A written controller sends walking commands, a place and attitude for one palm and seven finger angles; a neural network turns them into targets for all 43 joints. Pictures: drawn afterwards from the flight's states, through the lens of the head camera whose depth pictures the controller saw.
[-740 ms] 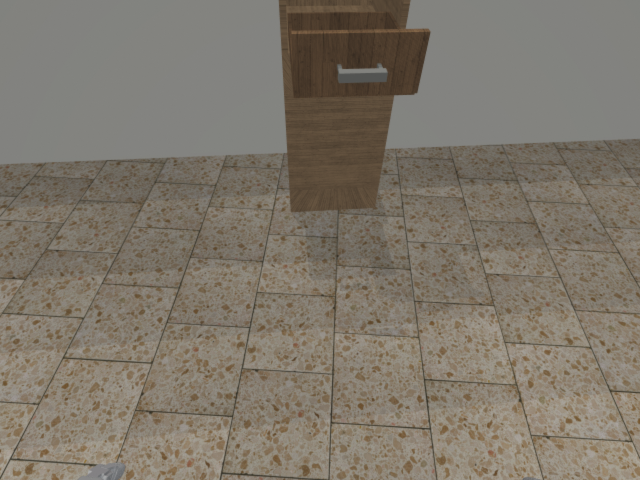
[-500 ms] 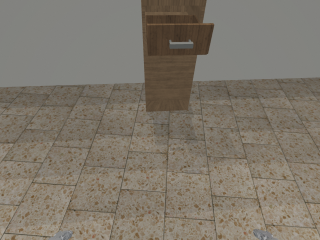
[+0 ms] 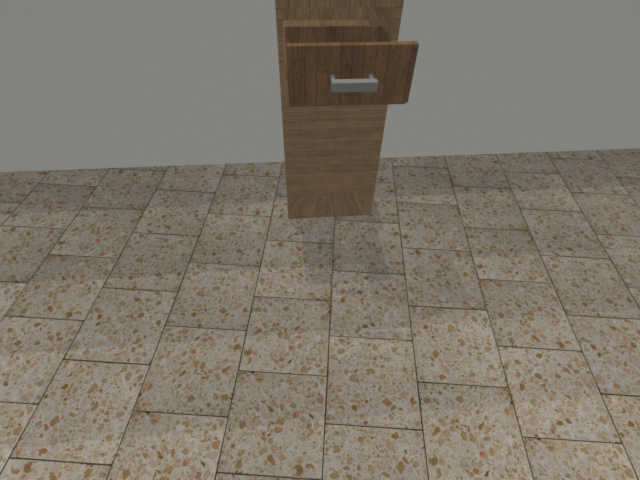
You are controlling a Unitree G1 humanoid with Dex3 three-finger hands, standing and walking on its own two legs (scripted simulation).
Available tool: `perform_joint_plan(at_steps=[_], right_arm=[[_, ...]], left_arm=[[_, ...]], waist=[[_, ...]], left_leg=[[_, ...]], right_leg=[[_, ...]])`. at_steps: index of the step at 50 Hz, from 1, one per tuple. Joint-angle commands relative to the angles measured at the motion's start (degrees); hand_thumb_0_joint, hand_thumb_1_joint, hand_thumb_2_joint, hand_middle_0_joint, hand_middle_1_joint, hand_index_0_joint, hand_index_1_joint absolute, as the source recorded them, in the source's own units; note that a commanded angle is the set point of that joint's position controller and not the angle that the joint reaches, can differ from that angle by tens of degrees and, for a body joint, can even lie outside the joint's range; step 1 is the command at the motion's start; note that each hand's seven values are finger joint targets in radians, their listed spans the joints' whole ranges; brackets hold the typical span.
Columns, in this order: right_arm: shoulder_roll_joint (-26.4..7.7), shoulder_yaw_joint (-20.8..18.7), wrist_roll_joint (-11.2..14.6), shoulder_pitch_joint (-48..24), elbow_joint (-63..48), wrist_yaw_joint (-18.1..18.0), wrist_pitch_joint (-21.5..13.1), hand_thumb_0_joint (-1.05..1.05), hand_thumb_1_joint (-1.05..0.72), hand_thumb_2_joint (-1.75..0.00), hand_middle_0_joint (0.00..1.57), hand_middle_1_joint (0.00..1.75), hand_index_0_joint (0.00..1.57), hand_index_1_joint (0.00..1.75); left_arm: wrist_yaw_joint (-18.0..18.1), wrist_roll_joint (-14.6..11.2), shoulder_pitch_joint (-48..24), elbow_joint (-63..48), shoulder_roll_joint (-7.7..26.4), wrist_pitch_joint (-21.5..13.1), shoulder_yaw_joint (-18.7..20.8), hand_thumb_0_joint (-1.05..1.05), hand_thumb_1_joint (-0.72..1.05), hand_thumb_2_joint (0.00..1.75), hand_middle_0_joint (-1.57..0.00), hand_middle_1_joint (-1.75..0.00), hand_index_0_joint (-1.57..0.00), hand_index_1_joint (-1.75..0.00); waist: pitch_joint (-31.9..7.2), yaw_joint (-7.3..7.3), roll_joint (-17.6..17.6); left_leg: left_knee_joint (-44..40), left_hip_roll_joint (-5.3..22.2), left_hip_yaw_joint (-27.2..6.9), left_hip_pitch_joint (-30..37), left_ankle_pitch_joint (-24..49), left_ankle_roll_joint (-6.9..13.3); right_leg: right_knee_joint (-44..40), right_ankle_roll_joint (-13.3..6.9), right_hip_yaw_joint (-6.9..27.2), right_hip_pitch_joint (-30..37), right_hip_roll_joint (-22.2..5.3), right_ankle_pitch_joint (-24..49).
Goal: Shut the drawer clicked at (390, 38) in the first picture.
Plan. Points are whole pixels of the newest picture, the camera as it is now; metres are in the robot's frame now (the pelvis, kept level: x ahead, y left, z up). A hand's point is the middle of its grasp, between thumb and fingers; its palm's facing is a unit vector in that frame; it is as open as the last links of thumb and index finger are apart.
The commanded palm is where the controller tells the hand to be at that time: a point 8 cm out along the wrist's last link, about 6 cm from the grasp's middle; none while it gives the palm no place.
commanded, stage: stand and wait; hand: left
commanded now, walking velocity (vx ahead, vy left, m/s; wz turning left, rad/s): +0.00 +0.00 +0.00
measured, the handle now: (353, 81) +1.05 -0.02 +0.02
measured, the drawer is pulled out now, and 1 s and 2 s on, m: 0.29 0.29 0.29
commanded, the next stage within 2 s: look at it before walking up in 0.26 s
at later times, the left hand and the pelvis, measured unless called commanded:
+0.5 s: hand out of the picture +0.06 +0.24 -0.16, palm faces -0.02 -0.95 -0.32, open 7.4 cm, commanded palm none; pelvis -0.01 +0.00 +0.00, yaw +0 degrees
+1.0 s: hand out of the picture +0.06 +0.25 -0.16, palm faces -0.01 -0.94 -0.33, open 7.4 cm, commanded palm none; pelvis -0.01 +0.00 +0.00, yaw +0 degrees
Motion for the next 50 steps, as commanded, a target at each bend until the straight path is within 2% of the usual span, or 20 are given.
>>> perform_joint_plan(at_steps=[1,10,26,28,31,38,50], right_arm=[[-11.3,-2.2,0.3,-3.6,-4.1,-0.9,-1.7,0.00,-0.90,-0.90,0.20,0.30,0.20,0.30],[-11.0,-2.2,0.2,-3.1,-3.6,-0.7,-1.8,0.00,-0.90,-0.90,0.20,0.30,0.20,0.30],[-11.0,-2.2,0.3,-2.7,-3.4,-0.7,-1.9,0.00,-0.90,-0.90,0.20,0.30,0.20,0.30],[-10.9,-2.2,0.4,-2.6,-3.3,-0.8,-1.9,0.00,-0.90,-0.90,0.20,0.30,0.20,0.30],[-11.0,-2.2,0.4,-2.9,-3.3,-0.8,-1.9,0.00,-0.90,-0.90,0.20,0.30,0.20,0.30],[-10.9,-2.2,0.4,-2.9,-3.2,-0.8,-1.9,0.00,-0.90,-0.90,0.20,0.30,0.20,0.30],[-11.2,-2.2,0.4,-3.3,-3.2,-0.8,-2.0,0.00,-0.90,-0.90,0.20,0.30,0.20,0.30]], left_arm=[[0.6,0.2,-3.4,-3.8,11.6,-1.6,2.5,0.00,0.90,0.90,-0.20,-0.30,-0.20,-0.30],[0.6,0.3,-3.3,-3.7,11.4,-1.6,2.5,0.00,0.90,0.90,-0.20,-0.30,-0.20,-0.30],[0.6,0.3,-2.7,-3.3,11.1,-1.7,2.5,0.00,0.90,0.90,-0.20,-0.30,-0.20,-0.30],[0.6,0.3,-2.7,-3.3,11.1,-1.7,2.5,0.00,0.90,0.90,-0.20,-0.30,-0.20,-0.30],[0.6,0.3,-2.4,-3.0,11.0,-1.7,2.4,0.00,0.90,0.90,-0.20,-0.30,-0.20,-0.30],[0.6,0.3,-2.2,-3.0,11.1,-1.8,2.4,0.00,0.90,0.90,-0.20,-0.30,-0.20,-0.30],[0.6,0.4,-2.4,-2.9,11.1,-1.8,2.4,0.00,0.90,0.90,-0.20,-0.30,-0.20,-0.30]], waist=[[-2.1,-0.14,-0.2],[-1.7,-0.21,-0.5],[-2.2,-0.08,0.7],[-2.6,-0.24,-0.1],[-2.5,-0.13,0.8],[-2.7,-0.15,-0.1],[-2.9,-0.13,0.2]], left_leg=[[-4.4,6.1,-5.3,-1.0,6.4,2.2],[-4.9,6.1,-5.4,-1.2,4.8,2.1],[-5.2,6.4,-5.7,-0.8,6.4,2.0],[-5.2,6.6,-5.9,-0.5,7.3,2.1],[-5.3,6.5,-5.8,-0.2,7.3,2.0],[-5.5,6.7,-5.7,0.2,8.1,2.1],[-5.8,6.7,-5.8,0.8,9.3,2.0]], right_leg=[[-5.3,-2.0,6.1,-0.3,-6.5,5.9],[-6.5,-1.9,6.8,-1.4,-6.4,3.0],[-6.4,-1.7,6.1,-0.8,-6.4,4.8],[-6.1,-1.7,6.1,-0.4,-6.2,6.0],[-6.2,-1.6,6.2,-0.5,-6.3,6.1],[-6.3,-1.6,6.0,-0.1,-6.3,7.2],[-6.3,-1.5,5.7,0.5,-6.4,8.5]])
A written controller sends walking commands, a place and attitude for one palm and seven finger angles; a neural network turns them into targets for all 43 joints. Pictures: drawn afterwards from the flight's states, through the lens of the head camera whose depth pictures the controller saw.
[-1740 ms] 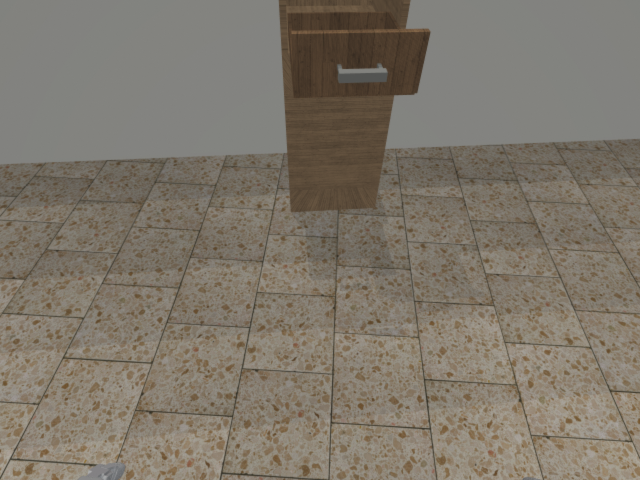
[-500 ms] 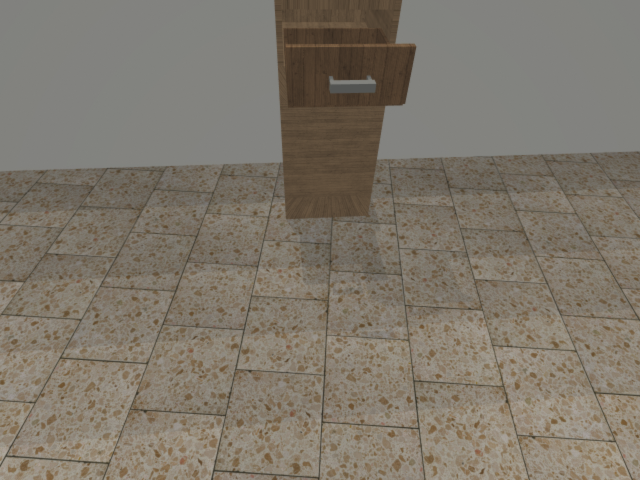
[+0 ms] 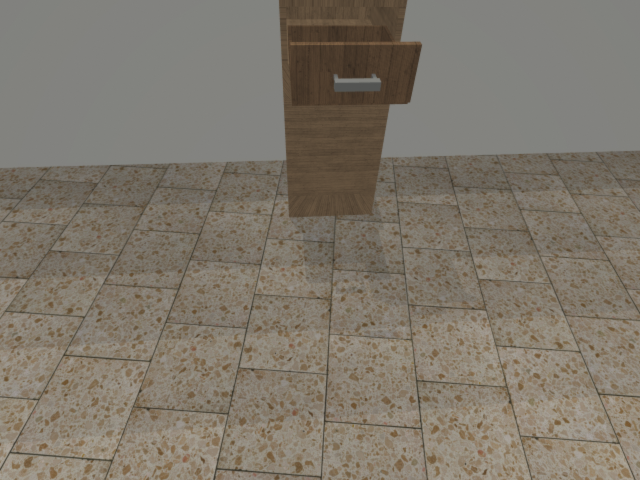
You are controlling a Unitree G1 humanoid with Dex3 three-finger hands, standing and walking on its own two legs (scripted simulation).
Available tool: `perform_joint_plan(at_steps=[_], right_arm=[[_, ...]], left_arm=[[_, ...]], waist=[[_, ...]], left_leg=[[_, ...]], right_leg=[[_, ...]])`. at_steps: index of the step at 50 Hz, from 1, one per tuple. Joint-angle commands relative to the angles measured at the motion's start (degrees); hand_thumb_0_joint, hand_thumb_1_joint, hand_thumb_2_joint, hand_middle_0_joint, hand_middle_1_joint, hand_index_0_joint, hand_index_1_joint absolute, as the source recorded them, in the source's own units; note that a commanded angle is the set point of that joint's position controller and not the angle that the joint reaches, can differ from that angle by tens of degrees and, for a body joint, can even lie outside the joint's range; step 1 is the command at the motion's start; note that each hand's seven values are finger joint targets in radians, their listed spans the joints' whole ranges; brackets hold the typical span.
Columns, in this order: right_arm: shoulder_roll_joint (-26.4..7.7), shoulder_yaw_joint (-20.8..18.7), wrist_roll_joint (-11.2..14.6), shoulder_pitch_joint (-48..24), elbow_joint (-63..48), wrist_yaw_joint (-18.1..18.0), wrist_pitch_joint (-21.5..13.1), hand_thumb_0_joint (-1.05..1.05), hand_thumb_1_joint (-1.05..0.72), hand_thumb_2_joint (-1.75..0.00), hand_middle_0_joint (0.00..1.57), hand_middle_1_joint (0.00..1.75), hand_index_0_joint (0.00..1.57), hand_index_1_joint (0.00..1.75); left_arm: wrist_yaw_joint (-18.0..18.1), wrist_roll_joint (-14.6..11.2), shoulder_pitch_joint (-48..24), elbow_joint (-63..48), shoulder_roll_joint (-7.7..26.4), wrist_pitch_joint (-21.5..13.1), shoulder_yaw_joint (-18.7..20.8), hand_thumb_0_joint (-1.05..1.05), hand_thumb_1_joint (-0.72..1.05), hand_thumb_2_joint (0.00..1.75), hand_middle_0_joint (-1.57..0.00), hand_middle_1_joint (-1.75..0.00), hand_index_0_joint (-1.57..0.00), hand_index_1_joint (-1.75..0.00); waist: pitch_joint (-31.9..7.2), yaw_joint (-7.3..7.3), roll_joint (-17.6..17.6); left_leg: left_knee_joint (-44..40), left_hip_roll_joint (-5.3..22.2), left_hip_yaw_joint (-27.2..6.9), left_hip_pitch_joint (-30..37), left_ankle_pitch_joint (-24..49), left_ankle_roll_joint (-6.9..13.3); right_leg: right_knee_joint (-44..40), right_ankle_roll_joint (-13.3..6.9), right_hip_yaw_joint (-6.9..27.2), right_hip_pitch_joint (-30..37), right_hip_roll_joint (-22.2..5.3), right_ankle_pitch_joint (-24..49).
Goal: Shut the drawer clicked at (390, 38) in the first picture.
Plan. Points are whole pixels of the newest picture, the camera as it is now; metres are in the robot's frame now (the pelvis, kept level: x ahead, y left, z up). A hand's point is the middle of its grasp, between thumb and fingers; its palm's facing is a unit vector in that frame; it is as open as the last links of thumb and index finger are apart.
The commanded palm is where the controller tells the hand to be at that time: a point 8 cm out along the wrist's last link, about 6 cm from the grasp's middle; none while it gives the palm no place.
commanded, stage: walk to a spot facing it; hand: left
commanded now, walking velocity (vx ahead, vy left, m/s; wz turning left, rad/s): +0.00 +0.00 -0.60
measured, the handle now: (356, 81) +1.05 -0.02 +0.02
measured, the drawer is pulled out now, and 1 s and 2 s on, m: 0.29 0.29 0.29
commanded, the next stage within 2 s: none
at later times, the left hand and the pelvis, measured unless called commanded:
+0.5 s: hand out of the picture +0.05 +0.16 -0.17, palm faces -0.11 -0.97 -0.22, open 7.4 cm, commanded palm none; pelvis +0.03 -0.03 -0.01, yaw -12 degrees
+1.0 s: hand (214, 394) +0.29 +0.20 -0.20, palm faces -0.37 -0.91 -0.18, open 7.4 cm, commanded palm none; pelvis +0.21 +0.01 -0.01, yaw -29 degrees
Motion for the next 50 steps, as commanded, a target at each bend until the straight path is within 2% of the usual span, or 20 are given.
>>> perform_joint_plan(at_steps=[1,8,12,14,17,18,19,20,23,26,37,39,41,42,43,44,45,47,48,50], right_arm=[[-12.0,-2.4,0.3,-2.3,-3.7,-1.1,-1.4,0.00,-0.90,-0.90,0.20,0.30,0.20,0.30],[-5.9,-2.9,0.1,3.1,-6.4,-1.9,0.4,0.00,-0.90,-0.90,0.20,0.30,0.20,0.30],[-8.9,-4.6,-0.3,3.3,-9.2,-1.5,0.5,0.00,-0.90,-0.90,0.20,0.30,0.20,0.30],[-9.2,-5.3,-0.4,3.2,-10.3,-1.2,0.0,0.00,-0.90,-0.90,0.20,0.30,0.20,0.30],[-7.2,-5.3,-0.6,1.2,-11.0,-1.0,-0.2,0.00,-0.90,-0.90,0.20,0.30,0.20,0.30],[-4.2,-4.8,-0.3,1.2,-11.7,-0.6,0.1,0.00,-0.90,-0.90,0.20,0.30,0.20,0.30],[0.2,-3.7,0.0,-2.1,-15.4,-0.1,-0.2,0.00,-0.90,-0.90,0.20,0.30,0.20,0.30],[-3.0,-4.1,-0.5,-5.3,-16.5,-0.2,-0.7,0.00,-0.90,-0.90,0.20,0.30,0.20,0.30],[-0.9,-4.8,-0.6,-1.9,-14.4,0.4,-1.4,0.00,-0.90,-0.90,0.20,0.30,0.20,0.30],[1.3,-4.8,-0.7,0.7,-13.5,0.5,-1.0,0.00,-0.90,-0.90,0.20,0.30,0.20,0.30],[4.5,-4.6,-0.1,-8.4,-18.6,0.9,-2.2,0.00,-0.90,-0.90,0.20,0.30,0.20,0.30],[4.4,-4.5,0.2,-7.1,-18.6,0.7,-2.8,0.00,-0.90,-0.90,0.20,0.30,0.20,0.30],[2.8,-5.0,0.1,1.6,-16.0,-0.2,-3.3,0.00,-0.90,-0.90,0.20,0.30,0.20,0.30],[-0.5,-5.7,0.0,11.2,-13.1,-1.2,-3.6,0.00,-0.90,-0.90,0.20,0.30,0.20,0.30],[-8.5,-7.6,-0.7,20.4,-11.2,-1.6,-3.8,0.00,-0.90,-0.90,0.20,0.30,0.20,0.30],[-8.9,-7.0,-0.7,22.5,-11.1,-1.5,-3.3,0.00,-0.90,-0.90,0.20,0.30,0.20,0.30],[-5.2,-6.3,-0.6,17.7,-11.5,-1.5,-3.3,0.00,-0.90,-0.90,0.20,0.30,0.20,0.30],[1.5,-4.4,-0.6,10.3,-12.7,-1.4,-3.8,0.00,-0.90,-0.90,0.20,0.30,0.20,0.30],[3.2,-3.9,-0.3,8.4,-12.5,-1.7,-4.2,0.00,-0.90,-0.90,0.20,0.30,0.20,0.30],[3.9,-3.8,-0.2,10.1,-11.6,-1.8,-5.0,0.00,-0.90,-0.90,0.20,0.30,0.20,0.30]], left_arm=[[0.7,0.2,-2.4,-3.6,11.5,-1.3,2.5,0.00,0.90,0.90,-0.20,-0.30,-0.20,-0.30],[0.7,0.5,2.4,-6.4,5.4,1.6,2.8,0.00,0.90,0.90,-0.20,-0.30,-0.20,-0.30],[-0.8,0.9,4.6,-9.0,3.0,2.2,3.4,0.00,0.90,0.90,-0.20,-0.30,-0.20,-0.30],[-1.5,1.1,3.8,-10.9,1.7,2.2,4.2,0.00,0.90,0.90,-0.20,-0.30,-0.20,-0.30],[-2.1,1.2,12.9,-9.2,-0.5,1.0,4.7,0.00,0.90,0.90,-0.20,-0.30,-0.20,-0.30],[-1.5,1.5,18.1,-7.8,2.8,0.0,5.5,0.00,0.90,0.90,-0.20,-0.30,-0.20,-0.30],[-0.4,1.4,22.9,-7.2,8.8,-0.9,6.7,0.00,0.90,0.90,-0.20,-0.30,-0.20,-0.30],[0.6,0.4,24.3,-7.6,7.5,-1.3,6.4,0.00,0.90,0.90,-0.20,-0.30,-0.20,-0.30],[0.5,0.7,16.0,-9.4,2.8,-2.4,5.5,0.00,0.90,0.90,-0.20,-0.30,-0.20,-0.30],[0.3,0.6,17.3,-8.7,1.0,-3.3,5.3,0.00,0.90,0.90,-0.20,-0.30,-0.20,-0.30],[1.0,1.3,22.0,-6.0,0.1,-3.3,5.8,0.00,0.90,0.90,-0.20,-0.30,-0.20,-0.30],[1.1,1.5,20.3,-6.6,0.8,-2.9,6.2,0.00,0.90,0.90,-0.20,-0.30,-0.20,-0.30],[1.0,1.0,16.8,-7.5,1.2,-2.8,6.6,0.00,0.90,0.90,-0.20,-0.30,-0.20,-0.30],[0.7,0.7,15.8,-8.0,-0.3,-2.8,6.7,0.00,0.90,0.90,-0.20,-0.30,-0.20,-0.30],[-0.1,0.0,16.9,-9.1,-3.8,-2.6,6.6,0.00,0.90,0.90,-0.20,-0.30,-0.20,-0.30],[-0.4,0.2,15.6,-10.6,-4.1,-3.0,6.6,0.00,0.90,0.90,-0.20,-0.30,-0.20,-0.30],[-0.3,0.7,12.7,-10.3,-2.9,-2.5,6.5,0.00,0.90,0.90,-0.20,-0.30,-0.20,-0.30],[-1.7,1.6,10.4,-9.9,-3.8,-1.4,6.8,0.00,0.90,0.90,-0.20,-0.30,-0.20,-0.30],[-2.2,1.6,12.2,-9.2,-4.9,-0.7,6.7,0.00,0.90,0.90,-0.20,-0.30,-0.20,-0.30],[-2.5,1.7,12.9,-8.8,-5.9,0.6,6.5,0.00,0.90,0.90,-0.20,-0.30,-0.20,-0.30]], waist=[[-2.3,-0.39,0.7],[-2.2,-0.89,1.0],[0.8,-0.47,9.5],[2.9,-0.33,11.2],[1.8,4.12,5.8],[1.7,6.09,-7.7],[4.3,7.74,-24.1],[5.3,7.55,-13.3],[4.8,1.87,-1.9],[2.6,0.74,-4.5],[2.5,3.94,-6.9],[1.8,3.33,-9.2],[0.1,-1.40,-6.7],[-4.8,-5.10,-2.8],[-11.3,-7.61,15.2],[-9.5,-6.93,15.8],[-5.0,-5.79,11.8],[5.1,-1.26,9.1],[4.7,0.67,9.6],[3.1,1.52,9.2]], left_leg=[[-3.8,6.9,-5.4,0.7,7.0,1.7],[2.1,8.9,-1.3,0.9,6.3,1.2],[-5.3,16.4,-8.5,-2.2,-18.3,6.1],[-8.4,21.2,-10.2,-4.8,-20.8,9.4],[6.2,16.5,0.2,-12.3,-17.4,5.2],[22.7,9.6,6.4,-21.3,-21.7,1.1],[42.1,1.5,9.2,-37.0,-27.7,-2.0],[45.2,4.2,0.1,-37.3,-20.2,-0.8],[44.9,7.0,-0.4,-32.9,-8.5,-1.7],[41.7,6.6,1.2,-30.6,-2.8,-2.9],[24.4,3.6,3.0,-28.5,-3.4,-2.9],[18.5,2.3,3.4,-21.2,-5.7,-2.0],[8.4,0.7,4.1,-3.8,-1.2,-1.2],[5.7,4.6,0.4,12.0,-1.6,0.1],[2.1,22.3,-20.6,22.7,-7.6,4.8],[-6.1,30.1,-31.9,18.7,-13.7,8.9],[-9.9,29.1,-30.0,9.6,-22.4,8.4],[-11.7,22.6,-17.2,-3.8,-19.6,5.4],[-11.1,20.5,-11.1,-5.7,-14.8,4.2],[-10.4,17.8,-2.3,-5.4,-2.9,3.0]], right_leg=[[-4.0,-1.8,6.1,-0.6,-6.0,6.3],[4.2,-1.4,8.0,-7.3,-4.1,11.5],[16.2,-0.6,2.3,-13.8,2.0,-11.6],[24.6,-0.3,-0.7,-15.8,-0.1,-16.2],[12.3,-0.9,-3.8,-1.4,0.2,-10.0],[0.8,-3.6,7.3,5.4,-4.6,-15.5],[-12.3,-10.4,36.2,7.2,-20.1,-18.8],[-14.0,-12.9,39.5,4.1,-20.2,-17.3],[-11.3,-13.0,28.0,-0.4,-15.4,-12.8],[-10.1,-11.2,19.8,0.0,-11.8,-0.9],[-6.1,-10.9,21.0,5.9,-10.2,10.6],[-3.4,-10.3,20.9,3.6,-10.0,13.4],[4.3,-8.0,18.3,-5.1,-6.4,15.2],[14.9,-6.2,15.3,-13.0,-2.7,13.3],[34.0,-3.0,6.7,-24.2,4.9,-11.5],[46.1,-2.0,3.7,-29.8,4.5,-21.0],[52.7,-2.2,4.4,-30.7,1.3,-17.4],[54.1,-1.8,2.9,-30.4,-3.6,-7.5],[52.8,-1.3,1.9,-28.3,-4.3,-4.5],[52.0,-0.4,1.6,-27.9,-4.4,-0.4]])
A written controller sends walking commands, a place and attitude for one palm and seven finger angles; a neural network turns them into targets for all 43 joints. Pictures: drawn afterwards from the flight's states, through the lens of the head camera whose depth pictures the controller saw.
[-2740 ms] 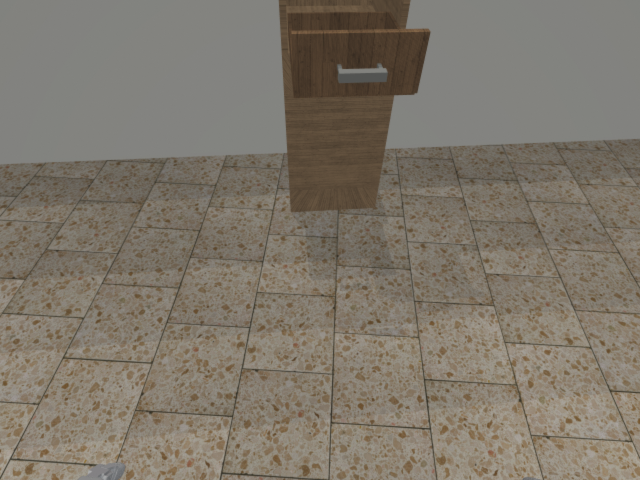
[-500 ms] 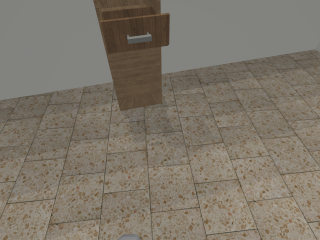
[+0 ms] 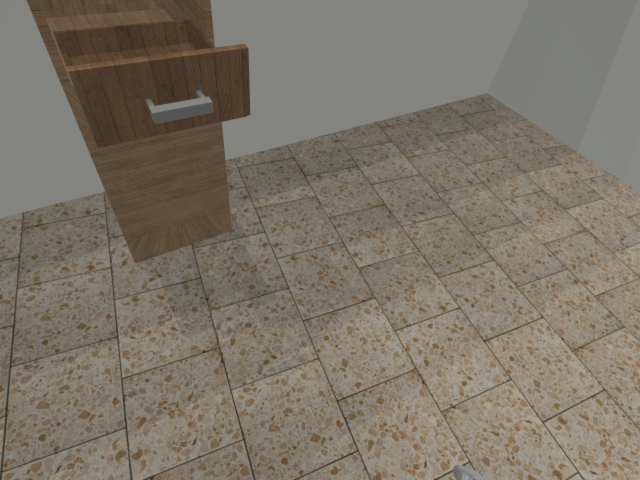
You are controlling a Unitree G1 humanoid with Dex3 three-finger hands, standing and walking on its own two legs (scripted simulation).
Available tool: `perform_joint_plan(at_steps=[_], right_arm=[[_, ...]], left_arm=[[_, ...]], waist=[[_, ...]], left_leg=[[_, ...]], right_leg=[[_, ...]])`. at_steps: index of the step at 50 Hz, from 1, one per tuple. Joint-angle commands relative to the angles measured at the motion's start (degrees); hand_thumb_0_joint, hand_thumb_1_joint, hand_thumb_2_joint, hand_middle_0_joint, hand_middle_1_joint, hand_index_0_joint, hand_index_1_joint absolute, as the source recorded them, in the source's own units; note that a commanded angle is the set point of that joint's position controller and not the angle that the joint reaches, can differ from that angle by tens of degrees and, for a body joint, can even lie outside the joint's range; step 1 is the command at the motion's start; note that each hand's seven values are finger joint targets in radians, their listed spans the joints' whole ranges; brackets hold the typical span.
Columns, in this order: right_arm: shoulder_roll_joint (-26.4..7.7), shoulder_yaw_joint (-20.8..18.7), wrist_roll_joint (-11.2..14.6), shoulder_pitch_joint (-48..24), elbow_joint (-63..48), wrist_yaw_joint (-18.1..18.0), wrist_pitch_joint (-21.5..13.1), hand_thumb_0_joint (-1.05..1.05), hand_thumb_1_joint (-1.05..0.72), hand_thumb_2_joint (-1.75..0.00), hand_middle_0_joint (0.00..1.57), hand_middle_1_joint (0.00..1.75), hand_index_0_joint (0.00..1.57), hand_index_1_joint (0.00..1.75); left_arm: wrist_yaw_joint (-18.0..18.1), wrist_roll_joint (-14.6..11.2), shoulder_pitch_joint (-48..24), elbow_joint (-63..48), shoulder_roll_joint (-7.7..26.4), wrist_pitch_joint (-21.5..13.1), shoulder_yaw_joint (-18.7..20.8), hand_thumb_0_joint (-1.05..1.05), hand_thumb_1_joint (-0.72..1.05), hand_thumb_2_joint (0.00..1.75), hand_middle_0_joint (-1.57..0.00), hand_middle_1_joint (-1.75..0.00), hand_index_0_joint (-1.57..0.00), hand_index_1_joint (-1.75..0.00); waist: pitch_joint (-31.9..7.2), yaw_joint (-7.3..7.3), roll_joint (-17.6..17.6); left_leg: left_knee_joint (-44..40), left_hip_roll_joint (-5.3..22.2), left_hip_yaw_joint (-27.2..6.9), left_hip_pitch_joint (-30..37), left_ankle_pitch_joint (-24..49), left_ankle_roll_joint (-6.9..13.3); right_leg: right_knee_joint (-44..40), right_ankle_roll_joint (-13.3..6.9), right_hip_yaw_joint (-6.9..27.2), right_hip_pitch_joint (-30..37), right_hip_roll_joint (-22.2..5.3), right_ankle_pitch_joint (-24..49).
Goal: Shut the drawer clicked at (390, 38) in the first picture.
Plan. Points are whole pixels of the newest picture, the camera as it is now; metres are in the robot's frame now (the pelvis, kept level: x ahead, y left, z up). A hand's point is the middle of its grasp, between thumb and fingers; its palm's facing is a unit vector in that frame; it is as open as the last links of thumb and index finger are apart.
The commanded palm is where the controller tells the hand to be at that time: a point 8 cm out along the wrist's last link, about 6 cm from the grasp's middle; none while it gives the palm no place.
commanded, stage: walk to a spot facing it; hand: left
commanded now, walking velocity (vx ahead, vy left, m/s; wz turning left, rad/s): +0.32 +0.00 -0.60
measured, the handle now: (179, 104) +0.75 +0.38 +0.03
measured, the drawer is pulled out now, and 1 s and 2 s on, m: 0.29 0.29 0.29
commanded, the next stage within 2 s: none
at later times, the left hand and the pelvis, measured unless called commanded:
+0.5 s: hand (287, 331) +0.39 +0.09 -0.17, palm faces -0.37 -0.92 -0.09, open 7.4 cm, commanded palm none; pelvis +0.19 -0.01 -0.02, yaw -16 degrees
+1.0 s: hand (251, 275) +0.50 +0.18 -0.18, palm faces -0.43 -0.88 -0.21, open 7.4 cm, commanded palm none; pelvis +0.39 +0.00 +0.00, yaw -33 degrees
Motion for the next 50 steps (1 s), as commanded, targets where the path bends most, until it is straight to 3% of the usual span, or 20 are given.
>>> perform_joint_plan(at_steps=[1,9,17,20,22,23,24,25,26,27,29,31,36,40,42,43,44,45,47,50], right_arm=[[-7.2,-2.1,0.7,8.4,0.9,-1.3,-1.5,0.00,-0.90,-0.90,0.20,0.30,0.20,0.30],[-7.4,-1.7,0.8,17.9,4.6,-1.8,-2.1,0.00,-0.90,-0.90,0.20,0.30,0.20,0.30],[-8.2,-1.4,-0.1,24.8,8.1,-1.9,-0.7,0.00,-0.90,-0.90,0.20,0.30,0.20,0.30],[-9.8,-1.9,-0.1,24.6,8.1,-1.9,-0.2,0.00,-0.90,-0.90,0.20,0.30,0.20,0.30],[-12.1,-2.6,0.3,22.3,6.7,-1.6,0.0,0.00,-0.90,-0.90,0.20,0.30,0.20,0.30],[-12.2,-2.5,0.8,20.6,5.5,-1.1,0.1,0.00,-0.90,-0.90,0.20,0.30,0.20,0.30],[-9.1,-2.1,1.9,20.2,3.4,-0.4,0.2,0.00,-0.90,-0.90,0.20,0.30,0.20,0.30],[-6.9,-2.1,2.0,16.6,0.9,-0.8,-0.2,0.00,-0.90,-0.90,0.20,0.30,0.20,0.30],[-7.8,-2.7,1.2,12.8,-0.7,-1.1,-0.2,0.00,-0.90,-0.90,0.20,0.30,0.20,0.30],[-7.3,-2.8,1.0,13.2,-0.8,-0.9,0.3,0.00,-0.90,-0.90,0.20,0.30,0.20,0.30],[-6.9,-2.8,0.1,11.5,0.1,-0.6,1.8,0.00,-0.90,-0.90,0.20,0.30,0.20,0.30],[-5.3,-2.8,-0.1,14.2,1.1,-0.4,2.9,0.00,-0.90,-0.90,0.20,0.30,0.20,0.30],[-4.7,-2.7,-0.2,7.0,-2.3,0.8,2.5,0.00,-0.90,-0.90,0.20,0.30,0.20,0.30],[-6.8,-2.6,0.2,0.8,-5.5,0.7,1.3,0.00,-0.90,-0.90,0.20,0.30,0.20,0.30],[-8.9,-3.0,0.3,3.1,-5.0,0.2,0.9,0.00,-0.90,-0.90,0.20,0.30,0.20,0.30],[-11.8,-3.7,0.2,7.9,-3.7,-0.5,0.6,0.00,-0.90,-0.90,0.20,0.30,0.20,0.30],[-19.0,-5.0,-0.8,14.6,-2.5,-0.8,0.4,0.00,-0.90,-0.90,0.20,0.30,0.20,0.30],[-20.5,-4.7,-0.6,16.5,-2.6,-0.5,1.1,0.00,-0.90,-0.90,0.20,0.30,0.20,0.30],[-15.8,-3.5,-0.3,9.8,-3.8,-0.7,1.0,0.00,-0.90,-0.90,0.20,0.30,0.20,0.30],[-11.9,-2.2,0.0,5.1,-3.4,-1.1,0.7,0.00,-0.90,-0.90,0.20,0.30,0.20,0.30]], left_arm=[[-1.3,0.6,0.8,-5.0,-1.1,0.0,0.1,0.00,0.90,0.90,-0.20,-0.30,-0.20,-0.30],[-1.6,0.6,-10.1,-8.6,-1.8,1.0,-0.7,0.00,0.90,0.90,-0.20,-0.30,-0.20,-0.30],[-2.2,0.1,-24.2,-12.1,-3.3,-0.1,-2.4,0.00,0.90,0.90,-0.20,-0.30,-0.20,-0.30],[-1.8,0.1,-20.5,-11.3,-2.4,-0.9,-2.3,0.00,0.90,0.90,-0.20,-0.30,-0.20,-0.30],[-1.3,0.2,-10.9,-8.6,0.4,-1.9,-1.5,0.00,0.90,0.90,-0.20,-0.30,-0.20,-0.30],[-0.9,0.3,-3.1,-6.4,3.3,-2.4,-0.6,0.00,0.90,0.90,-0.20,-0.30,-0.20,-0.30],[-0.2,0.1,3.4,-5.1,8.9,-2.9,0.6,0.00,0.90,0.90,-0.20,-0.30,-0.20,-0.30],[0.4,-1.5,6.3,-4.4,12.8,-2.9,1.3,0.00,0.90,0.90,-0.20,-0.30,-0.20,-0.30],[1.0,-2.0,3.8,-5.4,12.4,-2.5,1.6,0.00,0.90,0.90,-0.20,-0.30,-0.20,-0.30],[1.1,-1.7,-0.2,-6.4,10.4,-2.6,1.2,0.00,0.90,0.90,-0.20,-0.30,-0.20,-0.30],[1.9,-1.0,-5.6,-7.6,6.3,-3.5,0.2,0.00,0.90,0.90,-0.20,-0.30,-0.20,-0.30],[1.8,-0.3,-8.1,-7.7,5.3,-4.0,0.0,0.00,0.90,0.90,-0.20,-0.30,-0.20,-0.30],[0.8,-0.1,-6.1,-7.3,5.9,-4.1,0.4,0.00,0.90,0.90,-0.20,-0.30,-0.20,-0.30],[0.6,-0.2,-4.3,-8.1,7.5,-3.4,0.8,0.00,0.90,0.90,-0.20,-0.30,-0.20,-0.30],[0.6,-0.7,-5.0,-8.8,7.5,-2.8,0.9,0.00,0.90,0.90,-0.20,-0.30,-0.20,-0.30],[0.6,-0.7,-5.2,-9.2,5.4,-2.6,0.6,0.00,0.90,0.90,-0.20,-0.30,-0.20,-0.30],[0.1,-1.4,-3.7,-10.1,1.6,-2.4,-0.1,0.00,0.90,0.90,-0.20,-0.30,-0.20,-0.30],[0.0,-1.0,-3.9,-11.0,2.5,-2.9,-0.2,0.00,0.90,0.90,-0.20,-0.30,-0.20,-0.30],[-0.4,-0.4,-7.2,-10.4,3.4,-2.4,0.5,0.00,0.90,0.90,-0.20,-0.30,-0.20,-0.30],[-1.2,-0.3,-4.4,-8.9,1.5,-0.7,-0.1,0.00,0.90,0.90,-0.20,-0.30,-0.20,-0.30]], waist=[[2.4,-1.29,12.2],[3.6,-3.24,8.5],[7.1,-7.42,10.3],[3.2,-5.29,12.5],[-4.0,-0.81,14.1],[-8.2,2.92,12.7],[-14.2,5.19,3.5],[-16.8,4.42,-1.6],[-10.6,3.89,3.1],[-8.9,0.64,1.2],[-1.9,-3.09,5.9],[0.0,-6.13,3.6],[0.0,-4.30,-4.0],[-1.1,-2.10,-4.0],[-2.0,-4.03,-3.1],[-4.1,-6.35,2.8],[-9.5,-8.97,19.5],[-9.8,-9.37,20.7],[-2.0,-7.31,12.8],[-1.1,-3.53,12.9]], left_leg=[[-22.4,14.6,-9.9,3.4,4.6,-0.4],[-20.1,15.0,-2.7,15.5,26.8,-1.5],[-17.7,15.9,5.0,22.3,39.5,1.9],[-8.2,16.4,8.5,24.8,61.6,1.4],[6.5,16.2,9.9,22.3,65.9,0.2],[19.0,16.4,9.9,12.0,56.1,-1.4],[37.8,10.5,9.1,-7.9,15.2,-3.9],[54.9,2.7,3.0,-22.7,-18.7,-6.2],[54.1,5.2,-6.3,-25.1,-12.7,-5.2],[52.7,7.2,-8.0,-25.0,-8.0,-5.6],[44.3,9.4,-8.3,-19.1,-5.3,-5.9],[37.2,8.9,-7.3,-14.2,-4.2,-6.7],[18.0,5.2,-5.2,-11.3,1.9,-7.2],[6.4,1.3,-4.5,-5.3,0.0,-6.7],[-2.7,0.2,-3.9,4.9,2.8,-6.7],[-8.2,4.0,-8.0,15.8,2.4,-5.7],[-11.9,20.7,-26.4,26.4,3.3,-0.3],[-15.8,29.7,-33.5,24.1,4.1,5.2],[-17.4,25.7,-25.8,12.0,5.8,5.1],[-14.7,19.4,-8.4,8.4,27.2,2.0]], right_leg=[[3.9,1.2,1.0,-11.9,-4.9,9.6],[-2.5,2.1,-1.7,-22.9,-5.1,15.9],[-24.1,-1.0,-9.7,-17.0,-2.4,10.7],[-29.1,-4.0,-13.3,-8.3,2.0,5.3],[-34.6,-5.9,-13.9,6.2,4.1,4.9],[-38.8,-7.3,-12.1,22.0,2.7,9.8],[-40.1,-13.7,8.0,40.3,-11.6,15.3],[-45.5,-20.6,30.6,45.3,-24.3,31.6],[-48.0,-17.3,25.2,36.9,-23.0,32.7],[-49.8,-17.0,23.4,31.3,-21.3,24.8],[-53.9,-14.1,16.3,14.0,-17.3,16.8],[-55.3,-12.3,10.8,4.9,-13.6,14.8],[-54.4,-10.3,9.3,3.5,-8.0,6.9],[-50.3,-9.5,14.1,7.1,-9.1,9.4],[-45.4,-7.2,13.5,4.4,-7.3,9.7],[-36.5,-4.8,11.2,-1.4,-4.0,9.3],[-19.3,-0.8,2.6,-11.8,3.7,-6.3],[-5.3,0.4,-0.2,-15.2,2.2,-16.7],[3.4,1.3,0.4,-15.8,-2.1,-10.2],[2.0,3.2,-2.1,-11.3,-4.5,-2.2]])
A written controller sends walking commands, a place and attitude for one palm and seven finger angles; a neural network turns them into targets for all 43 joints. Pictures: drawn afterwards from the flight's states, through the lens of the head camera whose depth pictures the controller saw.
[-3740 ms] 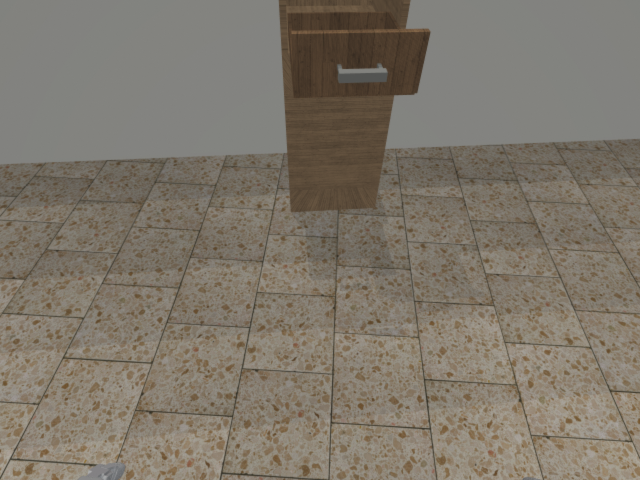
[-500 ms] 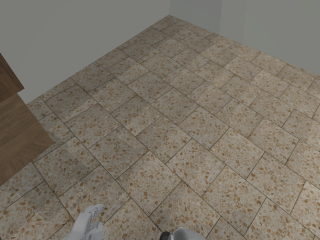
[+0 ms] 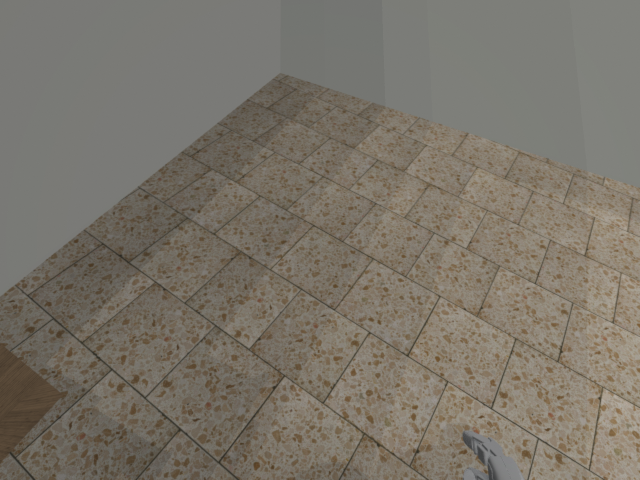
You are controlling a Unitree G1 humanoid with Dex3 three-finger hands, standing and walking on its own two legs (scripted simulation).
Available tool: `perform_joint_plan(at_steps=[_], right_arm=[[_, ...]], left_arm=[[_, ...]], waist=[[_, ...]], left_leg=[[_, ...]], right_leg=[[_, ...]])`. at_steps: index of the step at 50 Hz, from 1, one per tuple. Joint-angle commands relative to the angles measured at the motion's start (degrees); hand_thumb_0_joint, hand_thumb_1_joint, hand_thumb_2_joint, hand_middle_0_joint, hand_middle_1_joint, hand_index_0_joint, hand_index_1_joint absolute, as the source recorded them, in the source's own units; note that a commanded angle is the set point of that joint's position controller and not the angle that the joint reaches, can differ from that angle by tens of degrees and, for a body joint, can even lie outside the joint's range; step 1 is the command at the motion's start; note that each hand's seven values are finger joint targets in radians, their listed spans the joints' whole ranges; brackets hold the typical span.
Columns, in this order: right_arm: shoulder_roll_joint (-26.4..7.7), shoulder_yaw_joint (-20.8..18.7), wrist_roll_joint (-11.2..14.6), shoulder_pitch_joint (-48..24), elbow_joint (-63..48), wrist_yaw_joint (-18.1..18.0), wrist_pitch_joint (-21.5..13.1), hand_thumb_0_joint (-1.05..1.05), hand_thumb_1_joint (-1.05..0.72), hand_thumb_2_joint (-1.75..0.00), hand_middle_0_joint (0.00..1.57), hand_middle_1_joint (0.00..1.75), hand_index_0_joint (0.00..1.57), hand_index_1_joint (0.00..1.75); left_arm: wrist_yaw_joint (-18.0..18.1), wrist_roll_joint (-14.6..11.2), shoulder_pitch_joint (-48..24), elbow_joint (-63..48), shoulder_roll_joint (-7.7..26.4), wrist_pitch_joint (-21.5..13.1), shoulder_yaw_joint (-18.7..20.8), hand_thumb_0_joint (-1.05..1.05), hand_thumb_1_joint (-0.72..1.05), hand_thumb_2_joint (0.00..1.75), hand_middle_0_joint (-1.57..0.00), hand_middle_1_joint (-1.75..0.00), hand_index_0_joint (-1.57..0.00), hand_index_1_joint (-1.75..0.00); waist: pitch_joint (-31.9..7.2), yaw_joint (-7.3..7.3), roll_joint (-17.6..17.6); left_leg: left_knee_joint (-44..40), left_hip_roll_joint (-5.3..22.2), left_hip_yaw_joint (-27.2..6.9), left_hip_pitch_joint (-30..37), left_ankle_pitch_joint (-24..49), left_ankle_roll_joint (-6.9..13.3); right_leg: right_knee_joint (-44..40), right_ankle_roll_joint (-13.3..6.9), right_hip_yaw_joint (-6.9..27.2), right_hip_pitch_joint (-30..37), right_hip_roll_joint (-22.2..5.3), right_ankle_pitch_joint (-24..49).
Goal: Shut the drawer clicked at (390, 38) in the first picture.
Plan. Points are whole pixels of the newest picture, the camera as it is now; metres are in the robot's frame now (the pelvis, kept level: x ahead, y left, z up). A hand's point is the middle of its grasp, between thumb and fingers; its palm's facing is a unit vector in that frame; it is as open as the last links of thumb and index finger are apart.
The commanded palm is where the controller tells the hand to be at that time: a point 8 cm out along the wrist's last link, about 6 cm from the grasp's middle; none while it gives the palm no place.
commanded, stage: walk to a spot facing it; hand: left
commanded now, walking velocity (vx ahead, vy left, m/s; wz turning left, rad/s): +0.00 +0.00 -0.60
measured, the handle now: out of the picture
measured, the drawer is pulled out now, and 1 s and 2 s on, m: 0.29 0.29 0.29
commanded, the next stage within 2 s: turn to face it in 1.82 s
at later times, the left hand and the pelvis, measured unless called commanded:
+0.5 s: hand (251, 394) +0.26 +0.13 -0.15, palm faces -0.28 -0.92 -0.27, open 7.4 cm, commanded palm none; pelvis +0.07 -0.02 +0.00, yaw -17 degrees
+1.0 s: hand (237, 394) +0.26 +0.15 -0.16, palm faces -0.51 -0.84 -0.19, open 7.4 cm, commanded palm none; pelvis +0.09 +0.02 +0.01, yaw -35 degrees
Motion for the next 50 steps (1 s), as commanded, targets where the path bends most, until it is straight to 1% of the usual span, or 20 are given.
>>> perform_joint_plan(at_steps=[1,6,11,13,14,15,16,17,21,23,26,30,33,34,35,36,37,39,41,50], right_arm=[[-9.4,-2.7,0.6,7.9,0.6,-1.5,0.0,0.00,-0.90,-0.90,0.20,0.30,0.20,0.30],[-9.6,-3.6,0.7,9.2,2.1,-1.3,0.9,0.00,-0.90,-0.90,0.20,0.30,0.20,0.30],[-10.5,-5.2,0.3,10.1,2.8,-1.0,2.1,0.00,-0.90,-0.90,0.20,0.30,0.20,0.30],[-11.0,-5.5,0.4,10.7,3.0,-0.8,2.6,0.00,-0.90,-0.90,0.20,0.30,0.20,0.30],[-11.0,-5.4,0.7,10.6,2.6,-0.7,2.7,0.00,-0.90,-0.90,0.20,0.30,0.20,0.30],[-8.6,-4.8,1.3,11.4,1.2,-0.1,2.9,0.00,-0.90,-0.90,0.20,0.30,0.20,0.30],[-5.7,-3.7,1.4,9.3,-1.6,-0.4,3.2,0.00,-0.90,-0.90,0.20,0.30,0.20,0.30],[-7.1,-3.7,1.6,7.4,-1.6,-1.5,3.5,0.00,-0.90,-0.90,0.20,0.30,0.20,0.30],[-7.3,-3.7,0.7,7.9,1.0,-1.4,5.5,0.00,-0.90,-0.90,0.20,0.30,0.20,0.30],[-7.0,-3.6,0.8,10.1,1.8,-1.3,5.9,0.00,-0.90,-0.90,0.20,0.30,0.20,0.30],[-6.7,-3.5,0.7,9.0,0.9,-1.0,5.9,0.00,-0.90,-0.90,0.20,0.30,0.20,0.30],[-6.2,-3.3,1.2,7.9,-0.7,-1.1,4.9,0.00,-0.90,-0.90,0.20,0.30,0.20,0.30],[-5.9,-3.3,1.6,11.5,0.0,-1.7,4.2,0.00,-0.90,-0.90,0.20,0.30,0.20,0.30],[-7.2,-3.5,1.5,14.1,0.5,-2.0,3.6,0.00,-0.90,-0.90,0.20,0.30,0.20,0.30],[-12.1,-4.2,0.8,14.4,-0.1,-2.1,3.1,0.00,-0.90,-0.90,0.20,0.30,0.20,0.30],[-15.6,-4.7,0.5,11.9,-2.0,-2.0,3.5,0.00,-0.90,-0.90,0.20,0.30,0.20,0.30],[-13.2,-4.3,0.3,9.0,-1.6,-2.2,3.2,0.00,-0.90,-0.90,0.20,0.30,0.20,0.30],[-10.2,-3.5,0.4,4.2,-3.2,-2.3,2.7,0.00,-0.90,-0.90,0.20,0.30,0.20,0.30],[-9.6,-3.6,0.6,5.3,-2.4,-2.3,2.5,0.00,-0.90,-0.90,0.20,0.30,0.20,0.30],[-11.6,-5.6,0.5,11.3,2.0,-1.5,3.4,0.00,-0.90,-0.90,0.20,0.30,0.20,0.30]], left_arm=[[-0.9,0.0,-2.7,-6.5,0.3,-0.6,0.0,0.00,0.90,0.90,-0.20,-0.30,-0.20,-0.30],[-0.9,0.1,-6.7,-7.8,-1.5,0.8,-0.2,0.00,0.90,0.90,-0.20,-0.30,-0.20,-0.30],[-0.6,0.5,-10.9,-9.6,-1.6,0.2,-0.4,0.00,0.90,0.90,-0.20,-0.30,-0.20,-0.30],[-0.3,0.6,-9.4,-9.4,-0.3,-0.4,-0.3,0.00,0.90,0.90,-0.20,-0.30,-0.20,-0.30],[-0.1,0.7,-4.8,-8.4,1.4,-1.1,0.1,0.00,0.90,0.90,-0.20,-0.30,-0.20,-0.30],[0.7,1.1,1.2,-6.8,8.0,-2.0,1.5,0.00,0.90,0.90,-0.20,-0.30,-0.20,-0.30],[1.3,-0.1,5.6,-5.6,14.1,-2.2,2.7,0.00,0.90,0.90,-0.20,-0.30,-0.20,-0.30],[2.1,-0.9,5.0,-5.7,13.5,-1.6,2.6,0.00,0.90,0.90,-0.20,-0.30,-0.20,-0.30],[2.8,-0.3,-11.1,-9.9,7.0,-0.6,0.7,0.00,0.90,0.90,-0.20,-0.30,-0.20,-0.30],[2.8,0.2,-13.0,-10.3,7.4,-0.4,0.7,0.00,0.90,0.90,-0.20,-0.30,-0.20,-0.30],[2.3,0.3,-12.4,-10.3,8.1,0.0,0.8,0.00,0.90,0.90,-0.20,-0.30,-0.20,-0.30],[2.0,0.4,-11.4,-10.7,8.8,0.4,1.2,0.00,0.90,0.90,-0.20,-0.30,-0.20,-0.30],[1.9,0.0,-12.2,-10.9,8.0,0.9,1.3,0.00,0.90,0.90,-0.20,-0.30,-0.20,-0.30],[1.8,-0.4,-12.7,-11.6,6.1,1.1,1.0,0.00,0.90,0.90,-0.20,-0.30,-0.20,-0.30],[1.3,-0.8,-11.8,-13.0,2.5,1.4,0.5,0.00,0.90,0.90,-0.20,-0.30,-0.20,-0.30],[0.8,-0.3,-10.9,-13.6,2.1,1.2,0.5,0.00,0.90,0.90,-0.20,-0.30,-0.20,-0.30],[0.8,0.9,-10.8,-11.9,4.1,1.6,1.2,0.00,0.90,0.90,-0.20,-0.30,-0.20,-0.30],[0.0,0.6,-8.8,-10.4,4.2,1.5,1.9,0.00,0.90,0.90,-0.20,-0.30,-0.20,-0.30],[-0.3,0.3,-8.2,-9.6,2.4,1.8,1.3,0.00,0.90,0.90,-0.20,-0.30,-0.20,-0.30],[-0.4,-0.1,-12.5,-9.9,-0.4,1.6,0.1,0.00,0.90,0.90,-0.20,-0.30,-0.20,-0.30]], waist=[[-2.2,-3.40,12.9],[-1.4,-4.32,13.2],[-1.4,-5.75,14.4],[-2.5,-4.54,12.8],[-5.2,-1.45,9.7],[-10.6,1.29,-4.3],[-13.8,2.39,-14.0],[-14.6,2.65,-8.7],[-4.8,-4.12,-5.2],[-3.8,-5.30,-4.3],[-2.5,-4.63,-4.8],[-4.1,-3.42,-7.5],[-5.5,-5.28,-6.3],[-6.6,-6.58,-2.1],[-5.2,-6.49,13.3],[-2.2,-5.35,19.8],[-1.1,-5.24,18.5],[-1.0,-2.85,10.7],[-2.3,-3.33,10.2],[-2.4,-6.98,15.0]], left_leg=[[-15.6,15.1,-4.9,10.6,29.3,4.4],[-14.6,14.1,2.2,10.6,30.6,4.3],[-9.8,15.7,3.9,12.6,29.3,4.1],[-3.2,15.4,4.9,11.7,31.3,2.4],[6.3,13.9,6.5,8.4,31.4,0.2],[21.7,9.4,8.6,-6.0,13.9,-3.2],[37.5,0.7,3.1,-18.6,-21.7,-6.1],[39.9,2.0,-6.5,-18.4,-21.7,-5.4],[34.2,3.4,-7.4,-12.4,-8.7,-6.2],[29.6,2.2,-6.7,-8.8,-7.6,-6.0],[23.3,0.3,-6.1,-7.8,-6.6,-5.6],[11.9,-2.4,-5.7,-3.9,-8.4,-4.7],[-2.6,-3.7,-5.4,4.4,-2.3,-4.1],[-10.7,-1.4,-7.4,10.1,0.0,-3.2],[-19.5,11.4,-22.4,13.7,-2.2,1.0],[-23.2,22.1,-29.9,8.8,-2.0,6.2],[-22.7,20.6,-28.2,5.5,0.8,6.0],[-19.7,15.5,-17.6,4.9,6.6,5.6],[-17.3,12.3,-10.1,9.1,14.7,4.9],[-12.5,15.5,-2.6,14.4,25.4,6.3]], right_leg=[[3.1,2.0,-1.3,-9.4,-5.1,5.4],[-9.3,2.5,-4.7,-6.1,-4.7,9.2],[-22.6,1.2,-7.0,-0.5,-3.1,9.2],[-29.1,-0.1,-8.6,6.3,-1.1,11.2],[-36.0,-1.1,-8.0,15.3,-0.9,17.4],[-38.6,-5.5,6.3,31.4,-11.9,35.0],[-39.4,-13.3,23.6,35.9,-25.5,63.4],[-40.0,-15.1,20.8,32.8,-24.7,62.0],[-45.7,-10.7,11.5,13.0,-15.3,35.2],[-47.0,-10.6,11.2,8.3,-14.0,27.6],[-48.6,-10.7,13.8,6.2,-12.4,17.8],[-46.8,-10.9,17.8,8.0,-11.8,18.5],[-42.2,-8.0,18.9,6.3,-9.6,21.6],[-38.0,-5.5,16.6,2.8,-6.6,19.0],[-26.0,-1.6,9.7,-7.0,1.5,6.9],[-11.3,0.9,2.2,-10.6,3.3,-4.9],[-3.0,1.6,5.4,-10.0,0.9,-2.6],[4.3,2.2,3.6,-9.0,-0.6,2.8],[4.8,3.1,1.9,-9.1,-1.2,5.3],[-17.5,3.0,-5.0,-1.3,-2.4,0.4]])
